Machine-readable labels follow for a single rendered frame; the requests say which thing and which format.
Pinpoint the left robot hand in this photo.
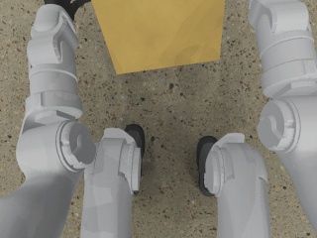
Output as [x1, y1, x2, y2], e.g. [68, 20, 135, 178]
[44, 0, 91, 22]

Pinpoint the robot right shin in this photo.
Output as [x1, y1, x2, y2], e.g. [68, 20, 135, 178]
[203, 133, 268, 194]

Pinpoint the carton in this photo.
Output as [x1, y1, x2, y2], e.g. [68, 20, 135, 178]
[91, 0, 225, 74]

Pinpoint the robot left upper arm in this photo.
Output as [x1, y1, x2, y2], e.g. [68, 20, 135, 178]
[0, 120, 96, 238]

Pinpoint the robot left forearm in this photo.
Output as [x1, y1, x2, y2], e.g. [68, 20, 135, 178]
[16, 4, 83, 160]

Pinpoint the robot right forearm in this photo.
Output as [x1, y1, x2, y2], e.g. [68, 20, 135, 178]
[248, 0, 317, 99]

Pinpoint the robot right upper arm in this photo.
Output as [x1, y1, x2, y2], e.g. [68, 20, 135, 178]
[257, 95, 317, 235]

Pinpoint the robot left thigh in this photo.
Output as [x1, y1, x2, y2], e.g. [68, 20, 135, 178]
[80, 138, 142, 238]

